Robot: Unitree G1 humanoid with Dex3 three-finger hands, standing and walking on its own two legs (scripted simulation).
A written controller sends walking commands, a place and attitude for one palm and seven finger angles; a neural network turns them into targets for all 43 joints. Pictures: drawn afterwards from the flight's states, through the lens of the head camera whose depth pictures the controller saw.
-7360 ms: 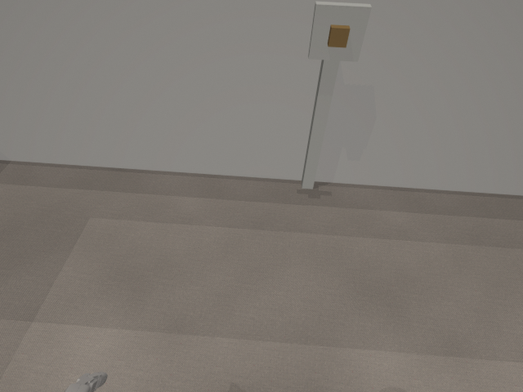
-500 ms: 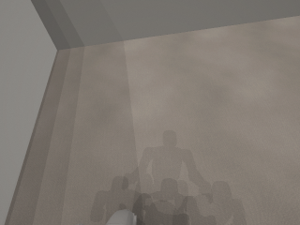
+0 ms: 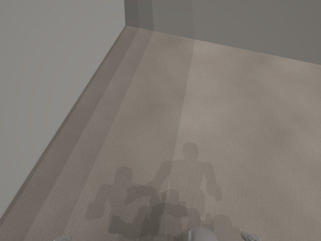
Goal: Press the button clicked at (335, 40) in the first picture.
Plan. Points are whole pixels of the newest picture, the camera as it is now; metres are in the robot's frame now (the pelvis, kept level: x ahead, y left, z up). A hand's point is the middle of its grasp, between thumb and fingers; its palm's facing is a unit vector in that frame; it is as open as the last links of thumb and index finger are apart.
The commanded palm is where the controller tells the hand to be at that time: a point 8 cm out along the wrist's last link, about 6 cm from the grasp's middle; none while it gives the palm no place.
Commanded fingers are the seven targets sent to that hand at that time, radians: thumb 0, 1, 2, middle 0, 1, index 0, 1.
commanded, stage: turn to face it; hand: left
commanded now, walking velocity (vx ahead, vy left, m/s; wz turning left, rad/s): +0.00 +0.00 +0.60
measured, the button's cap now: out of the picture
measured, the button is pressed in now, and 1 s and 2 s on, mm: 0 0 0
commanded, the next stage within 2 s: none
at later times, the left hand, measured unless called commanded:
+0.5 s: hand out of the picture +0.11 +0.17 -0.13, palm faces +0.25 -0.92 -0.30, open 7.4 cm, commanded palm none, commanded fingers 0.00 0.90 0.90 -0.20 -0.30 -0.20 -0.30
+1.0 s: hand out of the picture -0.12 +0.22 -0.19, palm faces +0.61 -0.76 -0.23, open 7.4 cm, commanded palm none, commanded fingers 0.00 0.90 0.90 -0.20 -0.30 -0.20 -0.30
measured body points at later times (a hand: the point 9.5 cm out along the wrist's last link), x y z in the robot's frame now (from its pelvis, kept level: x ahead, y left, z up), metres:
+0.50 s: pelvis +0.02 -0.06 +0.00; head +0.06 -0.08 +0.44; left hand +0.09 +0.21 -0.11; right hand +0.10 -0.31 -0.17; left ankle -0.05 +0.06 -0.65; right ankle +0.05 -0.16 -0.74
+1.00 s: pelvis -0.02 +0.01 +0.00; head -0.01 +0.08 +0.44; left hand -0.15 +0.26 -0.17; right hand +0.23 -0.13 -0.11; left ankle -0.05 +0.06 -0.74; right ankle +0.05 -0.15 -0.64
